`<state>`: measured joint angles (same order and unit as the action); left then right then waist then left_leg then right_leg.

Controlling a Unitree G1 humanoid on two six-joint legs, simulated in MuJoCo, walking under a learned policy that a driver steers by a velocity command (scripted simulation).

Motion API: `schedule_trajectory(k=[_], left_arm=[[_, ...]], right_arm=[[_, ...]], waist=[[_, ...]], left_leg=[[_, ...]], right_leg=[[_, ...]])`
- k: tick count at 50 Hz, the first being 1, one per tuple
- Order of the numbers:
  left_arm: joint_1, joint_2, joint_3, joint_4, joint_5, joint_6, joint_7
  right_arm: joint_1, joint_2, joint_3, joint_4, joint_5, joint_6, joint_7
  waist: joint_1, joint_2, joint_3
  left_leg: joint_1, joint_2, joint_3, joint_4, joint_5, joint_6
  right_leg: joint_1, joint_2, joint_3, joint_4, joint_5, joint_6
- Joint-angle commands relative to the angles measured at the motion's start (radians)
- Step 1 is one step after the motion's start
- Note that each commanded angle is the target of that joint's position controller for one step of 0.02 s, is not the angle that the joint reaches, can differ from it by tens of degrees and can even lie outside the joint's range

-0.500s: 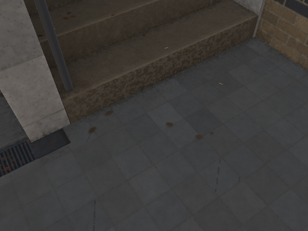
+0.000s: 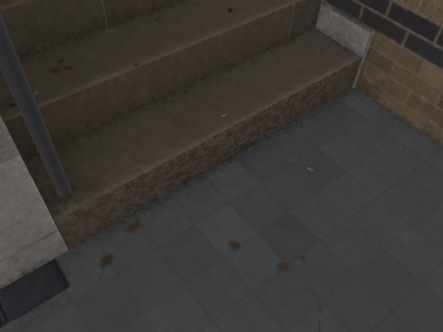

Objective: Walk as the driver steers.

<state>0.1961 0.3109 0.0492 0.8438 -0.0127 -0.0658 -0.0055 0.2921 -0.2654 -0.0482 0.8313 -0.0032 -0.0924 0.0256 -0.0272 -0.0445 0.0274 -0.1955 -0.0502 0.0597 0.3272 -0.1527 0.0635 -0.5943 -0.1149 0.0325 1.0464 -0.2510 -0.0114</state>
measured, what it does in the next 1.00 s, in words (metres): walks ahead: right foot, then left foot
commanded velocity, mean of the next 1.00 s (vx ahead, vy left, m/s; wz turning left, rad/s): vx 0.15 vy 0.00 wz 0.00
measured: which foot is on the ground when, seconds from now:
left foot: down 0.00-0.28, up 0.30-0.56, down 0.58-1.00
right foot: up 0.00-0.24, down 0.26-1.00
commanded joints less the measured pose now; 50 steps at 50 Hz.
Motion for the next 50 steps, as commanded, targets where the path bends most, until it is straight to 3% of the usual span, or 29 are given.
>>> schedule_trajectory(k=[1, 5, 7, 9, 11, 13, 14, 15, 16, 17, 19, 20, 23, 26, 28, 29, 30, 31, 33, 35, 38, 39, 50], left_arm=[[0.005, 0.049, 0.013, -0.056, 0.011, 0.002, 0.004], [-0.135, 0.014, 0.0, -0.093, 0.014, -0.015, -0.01], [-0.176, 0.024, 0.002, -0.108, 0.021, -0.023, -0.02], [-0.2, 0.023, 0.0, -0.122, 0.013, -0.027, -0.031], [-0.168, 0.055, 0.011, -0.117, 0.02, -0.031, -0.038], [-0.003, 0.107, 0.035, -0.059, 0.033, -0.037, -0.032], [0.091, 0.183, 0.052, -0.038, 0.051, -0.04, -0.026], [0.116, 0.195, 0.045, -0.029, 0.064, -0.028, -0.019], [0.133, 0.111, 0.026, -0.027, 0.038, -0.017, -0.025], [0.065, 0.099, 0.021, -0.038, 0.018, -0.012, -0.03], [-0.078, 0.053, 0.004, -0.055, 0.018, -0.003, -0.023], [-0.113, 0.049, 0.002, -0.051, 0.028, 0.002, -0.019], [-0.15, 0.059, 0.008, -0.037, 0.048, 0.012, -0.008], [-0.156, 0.069, 0.01, -0.022, 0.031, 0.023, 0.003], [-0.157, 0.054, 0.003, -0.011, 0.021, 0.033, 0.006], [-0.135, 0.03, -0.006, 0.004, 0.024, 0.035, 0.005], [-0.12, 0.025, -0.008, 0.012, 0.029, 0.037, 0.005], [-0.089, 0.023, -0.003, 0.011, 0.026, 0.042, 0.008], [-0.092, 0.03, -0.002, 0.024, 0.031, 0.046, 0.018], [-0.07, 0.035, -0.001, 0.045, 0.029, 0.05, 0.023], [-0.074, 0.024, -0.003, 0.063, 0.025, 0.046, 0.019], [-0.07, 0.017, -0.004, 0.071, 0.025, 0.047, 0.016], [-0.073, 0.027, -0.002, 0.137, 0.016, 0.064, 0.024]], right_arm=[[-0.037, -0.151, -0.035, -0.05, 0.002, -0.022, -0.01], [0.0, -0.164, -0.034, -0.019, 0.005, -0.008, -0.026], [0.036, -0.187, -0.037, 0.005, 0.0, 0.01, -0.032], [0.049, -0.178, -0.033, 0.026, 0.014, 0.021, -0.042], [0.028, -0.189, -0.037, 0.035, 0.015, 0.031, -0.048], [0.006, -0.175, -0.034, 0.035, 0.012, 0.038, -0.047], [0.043, -0.142, -0.018, 0.023, -0.013, 0.038, -0.045], [0.224, -0.03, 0.018, 0.047, -0.026, 0.034, -0.031], [0.244, -0.079, 0.009, 0.08, -0.001, 0.035, -0.026], [0.15, -0.157, -0.01, 0.059, 0.023, 0.044, -0.025], [0.024, -0.148, -0.018, 0.034, 0.018, 0.074, -0.052], [0.022, -0.136, -0.018, 0.032, 0.01, 0.092, -0.062], [0.055, -0.082, -0.005, 0.054, 0.003, 0.112, -0.079], [0.048, -0.08, -0.006, 0.073, -0.002, 0.118, -0.075], [0.034, -0.079, -0.007, 0.081, -0.018, 0.122, -0.067], [0.014, -0.088, -0.007, 0.071, -0.029, 0.121, -0.067], [-0.008, -0.118, -0.009, 0.054, -0.03, 0.119, -0.071], [-0.04, -0.171, -0.024, 0.07, -0.016, 0.114, -0.07], [-0.075, -0.093, -0.005, 0.076, -0.02, 0.088, -0.064], [-0.084, -0.084, -0.004, 0.084, -0.014, 0.069, -0.061], [-0.049, -0.092, -0.004, 0.109, -0.005, 0.06, -0.061], [-0.035, -0.076, 0.0, 0.12, -0.001, 0.057, -0.058], [-0.034, -0.067, 0.006, 0.17, -0.001, 0.068, -0.057]], waist=[[0.033, 0.104, -0.012], [-0.01, 0.098, 0.025], [-0.027, 0.098, 0.011], [-0.029, 0.12, 0.0], [0.002, 0.137, -0.027], [0.083, 0.125, -0.113], [0.101, 0.022, -0.227], [0.031, -0.201, -0.39], [0.062, -0.176, -0.486], [0.07, -0.106, -0.367], [0.034, -0.007, -0.177], [0.008, -0.038, -0.145], [-0.016, -0.1, -0.139], [-0.02, -0.079, -0.162], [-0.028, -0.065, -0.12], [-0.023, -0.046, -0.083], [-0.004, -0.003, -0.034], [0.049, 0.135, 0.01], [0.048, 0.159, 0.015], [0.048, 0.136, 0.006], [0.032, 0.097, -0.031], [0.03, 0.087, -0.04], [0.026, 0.046, -0.052]], left_leg=[[0.036, 0.264, -0.198, -0.209, 0.196, 0.177], [0.028, 0.209, -0.085, -0.192, 0.319, 0.129], [0.074, 0.221, -0.078, -0.146, 0.405, 0.114], [0.143, 0.245, -0.091, -0.084, 0.427, 0.101], [0.193, 0.266, -0.117, -0.01, 0.451, 0.076], [0.182, 0.202, -0.088, 0.178, 0.539, 0.03], [0.065, 0.128, -0.048, 0.385, 0.328, -0.02], [-0.223, 0.012, -0.058, 0.737, -0.357, -0.089], [-0.261, 0.0, -0.19, 0.867, -0.571, -0.104], [-0.31, 0.039, -0.199, 0.908, -0.541, -0.104], [-0.333, 0.11, -0.148, 0.808, -0.431, -0.116], [-0.258, 0.135, -0.146, 0.726, -0.382, -0.119], [-0.094, 0.117, -0.1, 0.499, -0.33, -0.124], [0.021, 0.107, -0.076, 0.32, -0.122, -0.106], [0.099, 0.091, -0.055, 0.21, -0.032, -0.078], [0.103, 0.119, -0.088, 0.156, -0.023, -0.058], [0.058, 0.175, -0.149, 0.081, -0.08, -0.03], [-0.104, 0.162, -0.148, 0.067, -0.285, -0.007], [-0.201, 0.149, -0.141, 0.012, -0.327, -0.04], [-0.167, 0.136, -0.126, 0.032, -0.213, -0.067], [-0.089, 0.128, -0.111, 0.08, -0.066, -0.067], [-0.077, 0.132, -0.108, 0.09, -0.036, -0.064], [-0.035, 0.112, -0.078, 0.112, 0.077, -0.066]], right_leg=[[-0.08, -0.038, 0.022, -0.117, 0.148, 0.027], [-0.002, 0.016, -0.03, -0.398, 0.352, 0.027], [0.039, 0.043, -0.037, -0.457, 0.388, 0.028], [0.044, 0.061, -0.026, -0.517, 0.37, 0.009], [0.087, 0.074, -0.013, -0.555, 0.317, -0.02], [0.314, 0.107, -0.044, -0.619, 0.421, -0.063], [0.552, -0.015, 0.054, -0.549, 0.856, -0.103], [0.892, -0.272, 0.343, -0.496, 1.106, -0.305], [0.885, -0.291, 0.451, -0.552, 0.971, -0.36], [0.76, -0.245, 0.371, -0.604, 0.78, -0.321], [0.509, -0.175, 0.265, -0.689, 0.504, -0.251], [0.396, -0.149, 0.234, -0.729, 0.404, -0.228], [0.271, -0.09, 0.146, -0.779, 0.303, -0.211], [0.242, -0.082, 0.127, -0.797, 0.076, -0.194], [0.171, -0.045, 0.11, -0.811, -0.196, -0.137], [0.144, -0.021, 0.104, -0.81, -0.294, -0.09], [0.144, 0.012, 0.083, -0.77, -0.307, -0.051], [0.23, 0.079, 0.005, -0.735, -0.223, -0.022], [0.368, 0.085, -0.009, -0.656, -0.071, -0.019], [0.379, 0.08, -0.009, -0.638, 0.0, -0.037], [0.38, 0.078, -0.013, -0.622, 0.11, -0.046], [0.39, 0.077, -0.014, -0.613, 0.15, -0.046], [0.441, 0.073, -0.013, -0.579, 0.296, -0.045]])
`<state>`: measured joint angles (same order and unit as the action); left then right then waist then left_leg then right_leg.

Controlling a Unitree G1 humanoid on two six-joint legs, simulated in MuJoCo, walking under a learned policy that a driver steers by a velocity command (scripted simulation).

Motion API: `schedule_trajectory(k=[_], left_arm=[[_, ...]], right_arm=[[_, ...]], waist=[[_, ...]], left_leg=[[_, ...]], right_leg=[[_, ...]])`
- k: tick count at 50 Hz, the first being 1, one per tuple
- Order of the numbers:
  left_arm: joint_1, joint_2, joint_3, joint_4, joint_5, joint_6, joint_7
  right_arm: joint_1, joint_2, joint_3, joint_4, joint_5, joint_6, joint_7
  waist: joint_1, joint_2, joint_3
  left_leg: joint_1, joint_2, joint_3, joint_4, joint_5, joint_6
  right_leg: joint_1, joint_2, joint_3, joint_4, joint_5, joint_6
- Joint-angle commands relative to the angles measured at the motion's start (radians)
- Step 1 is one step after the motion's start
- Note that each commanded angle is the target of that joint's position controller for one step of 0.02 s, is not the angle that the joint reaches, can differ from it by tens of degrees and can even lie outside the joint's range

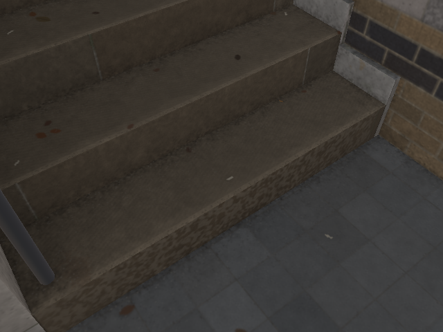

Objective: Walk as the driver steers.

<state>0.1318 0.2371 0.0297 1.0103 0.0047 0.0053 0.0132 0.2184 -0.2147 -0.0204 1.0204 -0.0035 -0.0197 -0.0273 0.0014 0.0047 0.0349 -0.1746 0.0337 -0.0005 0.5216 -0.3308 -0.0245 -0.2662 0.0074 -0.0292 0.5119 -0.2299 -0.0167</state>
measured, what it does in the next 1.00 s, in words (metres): walks ahead: right foot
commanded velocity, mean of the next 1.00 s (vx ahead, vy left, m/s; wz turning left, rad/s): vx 0.30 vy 0.00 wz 0.00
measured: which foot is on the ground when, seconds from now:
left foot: down 0.00-0.84, up 0.86-1.00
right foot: down 0.00-0.42, up 0.44-0.80, down 0.82-1.00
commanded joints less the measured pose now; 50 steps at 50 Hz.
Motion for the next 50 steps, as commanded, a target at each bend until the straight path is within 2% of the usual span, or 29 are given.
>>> schedule_trajectory(k=[1, 7, 9, 11, 14, 17, 18, 20, 21, 22, 23, 24, 25, 27, 29, 32, 34, 36, 38, 39, 40, 41, 42, 43, 44, 45, 46, 47, 50], left_arm=[[-0.009, 0.101, 0.018, -0.024, -0.002, -0.006, 0.007], [-0.014, 0.101, 0.019, 0.003, -0.003, 0.0, 0.012], [0.007, 0.1, 0.022, 0.023, -0.011, 0.004, 0.013], [0.0, 0.125, 0.031, 0.018, -0.02, -0.001, 0.016], [0.061, 0.131, 0.038, 0.029, -0.031, -0.038, 0.009], [0.161, 0.184, 0.054, 0.045, -0.031, -0.068, -0.001], [0.147, 0.182, 0.053, 0.039, -0.027, -0.074, -0.003], [0.02, 0.164, 0.048, -0.012, -0.036, -0.073, -0.008], [-0.08, 0.145, 0.042, -0.052, -0.038, -0.07, -0.011], [-0.178, 0.083, 0.026, -0.102, -0.037, -0.084, -0.014], [-0.18, 0.073, 0.022, -0.135, -0.03, -0.108, -0.014], [-0.167, 0.111, 0.034, -0.117, -0.03, -0.12, -0.017], [-0.12, 0.102, 0.032, -0.1, -0.042, -0.127, -0.028], [-0.126, 0.085, 0.031, -0.094, -0.047, -0.131, -0.038], [-0.156, 0.056, 0.026, -0.115, -0.038, -0.125, -0.046], [-0.256, 0.007, 0.004, -0.159, -0.029, -0.111, -0.058], [-0.31, 0.026, 0.004, -0.188, -0.03, -0.102, -0.058], [-0.332, 0.063, 0.011, -0.208, -0.036, -0.098, -0.059], [-0.294, 0.107, 0.029, -0.216, -0.034, -0.101, -0.061], [-0.222, 0.133, 0.044, -0.2, -0.034, -0.102, -0.058], [-0.071, 0.167, 0.066, -0.157, -0.037, -0.097, -0.053], [0.101, 0.204, 0.088, -0.105, -0.037, -0.091, -0.043], [0.25, 0.289, 0.108, -0.078, -0.009, -0.085, -0.033], [0.27, 0.261, 0.091, -0.064, -0.01, -0.08, -0.04], [0.169, 0.202, 0.072, -0.073, -0.02, -0.089, -0.045], [0.054, 0.163, 0.057, -0.1, -0.018, -0.097, -0.045], [-0.028, 0.134, 0.045, -0.11, -0.005, -0.108, -0.051], [-0.07, 0.106, 0.036, -0.111, 0.005, -0.117, -0.055], [-0.069, 0.1, 0.026, -0.072, 0.014, -0.124, -0.055]], right_arm=[[0.041, -0.115, -0.021, -0.014, -0.001, -0.003, -0.004], [0.041, -0.103, -0.018, 0.009, -0.002, 0.001, -0.005], [0.072, -0.104, -0.022, 0.031, 0.006, 0.006, -0.008], [0.039, -0.123, -0.029, 0.01, 0.008, 0.01, -0.018], [0.044, -0.087, -0.022, -0.006, 0.018, -0.026, -0.016], [0.002, -0.063, -0.021, -0.038, 0.023, -0.065, 0.002], [0.017, -0.047, -0.019, -0.034, 0.031, -0.074, 0.012], [0.108, -0.049, -0.022, 0.005, 0.032, -0.085, 0.022], [0.204, -0.072, -0.031, 0.045, 0.031, -0.086, 0.02], [0.33, -0.174, -0.06, 0.084, 0.028, -0.085, 0.013], [0.394, -0.264, -0.085, 0.097, 0.023, -0.087, 0.02], [0.388, -0.185, -0.064, 0.09, 0.004, -0.092, 0.02], [0.373, -0.137, -0.052, 0.081, -0.002, -0.097, 0.021], [0.334, -0.123, -0.042, 0.065, 0.0, -0.091, 0.025], [0.312, -0.081, -0.02, 0.058, -0.004, -0.075, 0.018], [0.238, -0.127, -0.023, 0.016, -0.005, -0.073, 0.0], [0.278, -0.169, -0.035, 0.031, 0.003, -0.083, -0.005], [0.286, -0.168, -0.042, 0.041, 0.022, -0.088, -0.002], [0.275, -0.178, -0.047, 0.045, 0.021, -0.084, -0.001], [0.26, -0.19, -0.051, 0.042, 0.016, -0.079, -0.001], [0.243, -0.182, -0.049, 0.034, 0.01, -0.071, 0.0], [0.227, -0.177, -0.044, 0.021, 0.001, -0.068, 0.001], [0.314, -0.087, -0.019, -0.005, -0.013, -0.074, 0.012], [0.348, -0.018, 0.0, 0.011, 0.005, -0.098, 0.024], [0.251, -0.11, -0.027, -0.018, 0.036, -0.12, 0.03], [0.153, -0.143, -0.035, -0.048, 0.052, -0.129, 0.027], [0.126, -0.138, -0.039, -0.048, 0.039, -0.125, 0.015], [0.14, -0.134, -0.049, -0.042, 0.02, -0.11, 0.003], [0.187, -0.074, -0.046, -0.038, 0.012, -0.069, -0.012]], waist=[[-0.003, -0.002, -0.058], [0.0, 0.004, -0.044], [-0.001, 0.009, -0.046], [0.005, 0.008, 0.036], [0.02, -0.057, 0.108], [0.04, -0.161, 0.065], [0.023, -0.168, 0.06], [-0.052, -0.143, 0.055], [-0.107, -0.09, 0.053], [-0.154, 0.102, 0.049], [-0.157, 0.306, 0.033], [-0.139, 0.194, 0.04], [-0.109, 0.135, 0.032], [-0.086, 0.083, 0.046], [-0.066, 0.082, 0.066], [-0.061, 0.095, 0.089], [-0.063, 0.119, 0.104], [-0.049, 0.116, 0.123], [-0.006, 0.134, 0.074], [0.039, 0.158, 0.01], [0.112, 0.157, -0.08], [0.188, 0.139, -0.17], [0.163, -0.08, -0.343], [0.13, -0.271, -0.477], [0.122, -0.206, -0.315], [0.089, -0.13, -0.165], [0.039, -0.03, -0.092], [-0.006, -0.019, -0.079], [-0.062, -0.064, -0.058]], left_leg=[[-0.055, 0.027, -0.016, -0.084, 0.255, 0.022], [-0.053, 0.02, -0.006, -0.096, 0.234, 0.018], [-0.063, -0.003, 0.013, -0.097, -0.024, 0.036], [-0.142, -0.006, -0.003, -0.091, -0.27, 0.07], [-0.247, -0.004, -0.005, -0.001, -0.294, 0.091], [-0.316, -0.033, 0.036, 0.187, -0.146, 0.101], [-0.286, -0.023, 0.028, 0.19, -0.149, 0.118], [-0.082, -0.014, 0.028, 0.01, -0.103, 0.158], [0.11, 0.009, -0.024, -0.109, -0.051, 0.174], [0.245, 0.145, -0.266, -0.225, -0.104, 0.222], [0.404, 0.323, -0.561, -0.306, 0.058, 0.306], [0.459, 0.351, -0.574, -0.271, 0.207, 0.317], [0.498, 0.328, -0.489, -0.24, 0.318, 0.288], [0.492, 0.294, -0.342, -0.26, 0.436, 0.237], [0.378, 0.245, -0.241, -0.324, 0.448, 0.204], [0.104, 0.147, -0.084, -0.416, 0.364, 0.184], [0.055, 0.165, -0.075, -0.472, 0.336, 0.188], [0.121, 0.193, -0.067, -0.455, 0.402, 0.175], [0.206, 0.219, -0.05, -0.35, 0.672, 0.151], [0.234, 0.221, -0.03, -0.252, 0.863, 0.136], [0.216, 0.197, -0.004, -0.085, 0.992, 0.116], [0.064, 0.161, 0.006, 0.132, 0.926, 0.089], [-0.291, 0.035, 0.033, 0.527, 0.485, 0.042], [-0.449, -0.087, -0.072, 0.811, -0.199, 0.03], [-0.549, -0.022, -0.133, 0.913, -0.174, 0.06], [-0.558, 0.025, -0.092, 0.905, -0.094, 0.074], [-0.488, 0.069, -0.071, 0.853, -0.024, 0.069], [-0.398, 0.1, -0.074, 0.797, -0.006, 0.066], [-0.274, 0.099, -0.055, 0.671, -0.012, 0.045]], right_leg=[[0.115, -0.049, 0.049, -0.044, 0.277, -0.04], [0.122, -0.05, 0.05, -0.05, 0.264, -0.038], [0.108, -0.018, 0.023, -0.039, -0.031, -0.048], [0.015, -0.024, 0.048, -0.064, -0.377, -0.068], [0.006, -0.111, 0.194, -0.131, -0.514, -0.128], [0.101, -0.29, 0.51, -0.275, -0.541, -0.243], [0.077, -0.315, 0.545, -0.276, -0.512, -0.257], [-0.056, -0.257, 0.404, -0.238, -0.391, -0.197], [-0.204, -0.174, 0.266, -0.142, -0.288, -0.135], [-0.37, -0.038, 0.043, 0.142, -0.14, -0.045], [-0.559, 0.034, -0.037, 0.383, -0.195, -0.008], [-0.676, -0.002, 0.037, 0.556, -0.319, -0.014], [-0.728, -0.034, 0.068, 0.645, -0.271, -0.032], [-0.782, -0.087, 0.055, 0.647, -0.159, -0.051], [-0.693, -0.108, 0.019, 0.542, -0.071, -0.035], [-0.404, -0.05, -0.05, 0.242, 0.151, 0.0], [-0.288, -0.023, -0.062, 0.137, 0.224, -0.003], [-0.283, -0.024, -0.039, 0.059, 0.241, -0.031], [-0.209, -0.002, -0.039, 0.026, 0.212, -0.065], [-0.116, 0.018, -0.049, 0.037, 0.19, -0.085], [0.061, 0.045, -0.062, 0.036, 0.182, -0.112], [0.318, 0.002, -0.013, 0.055, 0.179, -0.143], [0.7, -0.263, 0.367, 0.044, 0.047, -0.262], [0.758, -0.408, 0.79, -0.191, -0.142, -0.349], [0.613, -0.359, 0.725, -0.25, -0.224, -0.298], [0.411, -0.336, 0.553, -0.268, -0.06, -0.271], [0.224, -0.304, 0.416, -0.282, 0.175, -0.254], [0.108, -0.268, 0.309, -0.29, 0.352, -0.235], [-0.055, -0.221, 0.145, -0.321, 0.611, -0.244]])
Over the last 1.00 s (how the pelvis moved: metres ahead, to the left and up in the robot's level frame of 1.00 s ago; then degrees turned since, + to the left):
0.27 -0.03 -0.01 0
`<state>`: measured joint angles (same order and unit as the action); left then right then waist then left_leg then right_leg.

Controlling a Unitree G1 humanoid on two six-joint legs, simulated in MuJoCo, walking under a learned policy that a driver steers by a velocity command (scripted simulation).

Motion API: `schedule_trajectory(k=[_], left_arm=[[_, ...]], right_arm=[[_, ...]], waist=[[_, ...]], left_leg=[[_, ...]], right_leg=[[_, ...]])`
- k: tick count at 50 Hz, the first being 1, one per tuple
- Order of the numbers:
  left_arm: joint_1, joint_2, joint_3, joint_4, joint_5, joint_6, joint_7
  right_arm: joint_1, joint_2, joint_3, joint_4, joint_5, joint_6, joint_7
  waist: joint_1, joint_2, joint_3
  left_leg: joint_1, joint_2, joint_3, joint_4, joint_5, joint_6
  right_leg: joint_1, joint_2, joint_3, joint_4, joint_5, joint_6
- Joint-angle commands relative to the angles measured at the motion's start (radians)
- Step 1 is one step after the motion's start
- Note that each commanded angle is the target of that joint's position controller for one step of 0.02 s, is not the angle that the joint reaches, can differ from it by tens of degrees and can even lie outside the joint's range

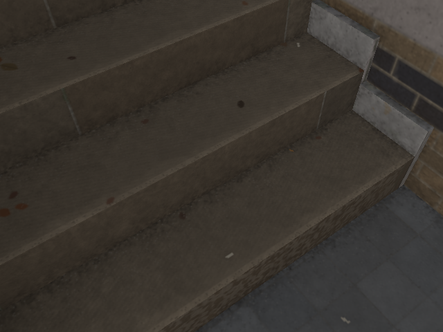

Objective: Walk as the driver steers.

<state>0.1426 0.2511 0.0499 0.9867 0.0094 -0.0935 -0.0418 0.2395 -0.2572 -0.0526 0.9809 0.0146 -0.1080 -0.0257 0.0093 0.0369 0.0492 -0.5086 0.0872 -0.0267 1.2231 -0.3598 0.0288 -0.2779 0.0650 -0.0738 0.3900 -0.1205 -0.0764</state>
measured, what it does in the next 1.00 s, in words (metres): walks ahead: left foot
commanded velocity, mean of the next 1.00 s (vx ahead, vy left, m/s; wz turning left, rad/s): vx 0.16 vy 0.00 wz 0.00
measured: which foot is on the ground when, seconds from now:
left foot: up 0.00-0.22, down 0.24-1.00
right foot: down 0.00-0.92, up 0.94-1.00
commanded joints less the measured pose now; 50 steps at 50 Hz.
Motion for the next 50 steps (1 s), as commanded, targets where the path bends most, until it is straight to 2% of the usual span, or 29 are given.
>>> schedule_trajectory(k=[1, 4, 6, 8, 11, 12, 13, 14, 15, 16, 18, 20, 22, 25, 32, 33, 34, 36, 37, 39, 41, 42, 44, 45, 46, 47, 48, 49, 50], left_arm=[[-0.073, 0.102, 0.007, -0.038, 0.013, -0.026, 0.008], [-0.074, 0.126, 0.006, -0.033, 0.012, -0.013, 0.036], [-0.034, 0.145, 0.008, -0.023, 0.01, -0.001, 0.044], [0.006, 0.141, 0.002, -0.005, 0.009, 0.014, 0.047], [-0.008, 0.129, -0.008, -0.002, -0.016, 0.033, 0.051], [0.027, 0.105, -0.017, 0.007, -0.02, 0.034, 0.051], [0.07, 0.08, -0.029, 0.004, 0.002, 0.027, 0.052], [0.234, 0.029, -0.036, 0.035, 0.02, 0.023, 0.048], [0.221, 0.04, -0.035, 0.045, 0.015, 0.036, 0.058], [0.151, 0.08, -0.029, 0.03, 0.006, 0.053, 0.063], [0.095, 0.116, -0.021, 0.038, -0.001, 0.09, 0.075], [0.096, 0.114, -0.022, 0.04, 0.001, 0.106, 0.078], [0.099, 0.11, -0.021, 0.048, -0.003, 0.102, 0.077], [0.098, 0.104, -0.019, 0.062, -0.005, 0.1, 0.075], [0.111, 0.092, -0.021, 0.085, -0.002, 0.11, 0.076], [0.135, 0.081, -0.025, 0.098, -0.002, 0.11, 0.076], [0.146, 0.078, -0.026, 0.106, -0.005, 0.111, 0.076], [0.138, 0.103, -0.018, 0.101, -0.014, 0.108, 0.081], [0.133, 0.115, -0.014, 0.093, -0.017, 0.102, 0.084], [0.17, 0.139, -0.006, 0.09, -0.023, 0.083, 0.087], [0.176, 0.171, 0.009, 0.088, -0.033, 0.056, 0.087], [0.164, 0.155, 0.01, 0.079, -0.032, 0.044, 0.084], [0.108, 0.138, 0.005, 0.051, -0.036, 0.031, 0.076], [0.083, 0.113, -0.001, 0.023, -0.04, 0.026, 0.075], [0.118, 0.079, -0.009, 0.017, -0.029, 0.016, 0.078], [0.105, 0.069, -0.009, 0.008, -0.035, 0.0, 0.069], [0.091, 0.074, -0.003, -0.001, -0.058, -0.007, 0.055], [0.073, 0.07, 0.002, -0.005, -0.065, -0.009, 0.048], [0.072, 0.072, 0.01, -0.003, -0.059, -0.006, 0.046]], right_arm=[[0.142, -0.035, -0.015, -0.012, -0.012, 0.025, -0.017], [0.046, -0.034, -0.009, -0.047, -0.029, 0.038, -0.015], [-0.041, -0.031, -0.001, -0.063, -0.023, 0.043, -0.009], [-0.048, -0.042, 0.001, -0.05, -0.019, 0.055, -0.004], [-0.077, -0.073, -0.006, -0.054, -0.03, 0.052, -0.003], [-0.067, -0.101, -0.013, -0.05, -0.038, 0.047, -0.006], [-0.035, -0.164, -0.023, -0.05, -0.048, 0.044, -0.014], [-0.049, -0.187, -0.022, -0.037, -0.052, 0.053, -0.02], [-0.065, -0.093, -0.003, -0.026, -0.05, 0.06, -0.011], [-0.115, -0.069, 0.001, -0.036, -0.041, 0.064, 0.0], [-0.168, -0.086, -0.001, -0.049, -0.036, 0.065, 0.014], [-0.151, -0.106, -0.006, -0.024, -0.029, 0.057, 0.015], [-0.134, -0.088, -0.002, -0.005, -0.027, 0.053, 0.012], [-0.127, -0.089, -0.002, 0.016, -0.026, 0.056, 0.006], [-0.151, -0.089, -0.002, 0.04, -0.024, 0.077, 0.0], [-0.136, -0.077, 0.001, 0.053, -0.025, 0.081, 0.0], [-0.138, -0.075, 0.001, 0.058, -0.023, 0.086, -0.002], [-0.146, -0.083, -0.004, 0.056, -0.019, 0.093, -0.007], [-0.15, -0.078, -0.003, 0.053, -0.019, 0.09, -0.008], [-0.167, -0.061, 0.0, 0.041, -0.015, 0.067, -0.002], [-0.168, -0.048, 0.003, 0.027, -0.004, 0.035, 0.012], [-0.13, -0.06, -0.002, 0.046, 0.005, 0.023, 0.02], [0.007, -0.079, -0.019, 0.087, 0.007, 0.01, 0.027], [0.108, -0.146, -0.045, 0.112, -0.002, 0.004, 0.031], [0.265, -0.227, -0.07, 0.139, -0.008, 0.007, 0.033], [0.275, -0.166, -0.047, 0.141, -0.014, 0.002, 0.031], [0.201, -0.12, -0.028, 0.124, -0.006, -0.005, 0.027], [0.149, -0.089, -0.018, 0.109, -0.012, -0.004, 0.031], [0.118, -0.065, -0.006, 0.101, -0.013, -0.001, 0.034]], waist=[[-0.077, -0.098, -0.067], [-0.07, -0.085, -0.095], [-0.03, -0.093, -0.114], [-0.016, -0.105, -0.13], [-0.038, -0.09, -0.109], [-0.044, -0.066, -0.106], [-0.025, -0.009, -0.151], [0.082, 0.134, -0.205], [0.061, 0.137, -0.22], [0.054, 0.099, -0.184], [0.033, 0.044, -0.118], [0.033, 0.031, -0.11], [0.025, 0.011, -0.126], [0.016, -0.021, -0.141], [0.013, -0.04, -0.092], [0.015, -0.038, -0.106], [0.015, -0.036, -0.082], [0.009, -0.064, -0.011], [0.009, -0.09, 0.032], [0.023, -0.148, 0.099], [0.013, -0.192, 0.149], [-0.001, -0.192, 0.136], [-0.079, -0.138, 0.081], [-0.104, 0.0, 0.023], [-0.145, 0.211, -0.076], [-0.129, 0.201, -0.1], [-0.082, 0.107, -0.033], [-0.054, 0.045, 0.005], [-0.028, 0.008, 0.048]], left_leg=[[0.053, 0.043, -0.022, -0.089, 0.049, -0.022], [0.09, 0.04, -0.005, -0.356, 0.201, -0.052], [0.132, 0.012, 0.012, -0.487, 0.293, -0.061], [0.19, -0.014, 0.017, -0.537, 0.312, -0.07], [0.263, -0.044, 0.023, -0.728, 0.325, -0.04], [0.32, -0.032, 0.0, -0.841, 0.427, -0.02], [0.439, 0.067, -0.098, -0.832, 0.758, 0.006], [0.549, 0.173, -0.189, -0.755, 0.971, 0.121], [0.499, 0.186, -0.213, -0.761, 0.848, 0.167], [0.431, 0.135, -0.188, -0.783, 0.671, 0.131], [0.364, 0.046, -0.109, -0.794, 0.494, 0.05], [0.354, 0.016, -0.082, -0.791, 0.49, 0.026], [0.39, 0.007, -0.069, -0.767, 0.577, 0.03], [0.427, 0.004, -0.063, -0.743, 0.645, 0.04], [0.404, -0.015, -0.042, -0.755, 0.531, 0.033], [0.412, -0.027, -0.032, -0.766, 0.428, 0.028], [0.4, -0.045, -0.02, -0.769, 0.293, 0.022], [0.334, -0.088, 0.015, -0.737, -0.017, 0.017], [0.285, -0.108, 0.034, -0.707, -0.102, 0.014], [0.177, -0.137, 0.08, -0.603, -0.095, 0.007], [0.076, -0.1, 0.087, -0.498, -0.032, 0.015], [0.086, -0.082, 0.083, -0.522, -0.033, 0.026], [0.318, -0.11, 0.079, -0.703, 0.045, 0.063], [0.45, -0.036, -0.106, -0.78, 0.172, 0.123], [0.647, 0.166, -0.455, -0.916, 0.233, 0.261], [0.661, 0.299, -0.638, -1.016, 0.264, 0.313], [0.596, 0.3, -0.547, -1.005, 0.182, 0.294], [0.536, 0.262, -0.442, -1.014, 0.116, 0.257], [0.483, 0.225, -0.35, -1.041, 0.114, 0.22]], right_leg=[[-0.056, -0.273, 0.161, -0.202, 0.56, -0.191], [-0.048, -0.234, 0.079, -0.183, 0.603, -0.168], [-0.013, -0.226, 0.066, -0.173, 0.561, -0.151], [0.014, -0.24, 0.085, -0.154, 0.487, -0.155], [0.051, -0.232, 0.118, -0.057, 0.339, -0.109], [0.061, -0.194, 0.122, -0.005, 0.282, -0.061], [0.031, -0.149, 0.099, 0.074, 0.199, -0.007], [-0.049, -0.097, 0.08, 0.108, -0.137, 0.04], [-0.016, -0.108, 0.079, 0.093, -0.225, 0.064], [0.012, -0.11, 0.08, 0.04, -0.199, 0.067], [0.029, -0.101, 0.073, 0.006, -0.127, 0.06], [0.062, -0.11, 0.079, -0.003, -0.073, 0.051], [0.077, -0.118, 0.082, -0.001, 0.001, 0.051], [0.087, -0.12, 0.078, 0.006, 0.065, 0.058], [0.08, -0.118, 0.072, -0.012, 0.036, 0.059], [0.086, -0.113, 0.066, -0.029, -0.046, 0.056], [0.063, -0.105, 0.061, -0.039, -0.16, 0.049], [-0.004, -0.11, 0.085, -0.059, -0.404, 0.01], [-0.032, -0.129, 0.12, -0.082, -0.491, -0.015], [-0.017, -0.217, 0.244, -0.156, -0.568, -0.073], [0.044, -0.345, 0.369, -0.179, -0.427, -0.138], [0.068, -0.354, 0.347, -0.147, -0.292, -0.137], [0.016, -0.25, 0.213, 0.037, 0.059, -0.079], [-0.076, -0.129, 0.083, 0.293, 0.266, -0.01], [-0.269, -0.017, 0.012, 0.667, 0.008, 0.071], [-0.373, -0.013, 0.125, 0.899, -0.435, 0.069], [-0.442, -0.073, 0.178, 0.997, -0.416, 0.04], [-0.475, -0.113, 0.167, 1.018, -0.335, 0.02], [-0.495, -0.146, 0.155, 0.967, -0.252, 0.013]])
Over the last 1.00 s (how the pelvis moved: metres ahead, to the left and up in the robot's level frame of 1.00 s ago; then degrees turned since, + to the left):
0.32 -0.03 0.00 1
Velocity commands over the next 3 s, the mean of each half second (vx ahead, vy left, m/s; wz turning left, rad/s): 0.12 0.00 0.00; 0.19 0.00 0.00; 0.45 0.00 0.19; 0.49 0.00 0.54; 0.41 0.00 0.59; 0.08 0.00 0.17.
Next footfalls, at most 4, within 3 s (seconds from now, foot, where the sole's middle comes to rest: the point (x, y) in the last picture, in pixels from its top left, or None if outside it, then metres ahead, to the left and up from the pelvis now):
0.24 left None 0.23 0.14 -0.78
1.34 right None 0.45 -0.14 -0.78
1.80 left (203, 262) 0.60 0.10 -0.60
2.34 right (201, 111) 1.03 0.11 -0.42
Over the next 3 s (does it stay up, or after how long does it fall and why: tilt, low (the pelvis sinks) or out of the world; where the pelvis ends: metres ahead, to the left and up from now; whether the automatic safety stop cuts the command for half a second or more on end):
stays up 0.92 0.26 0.35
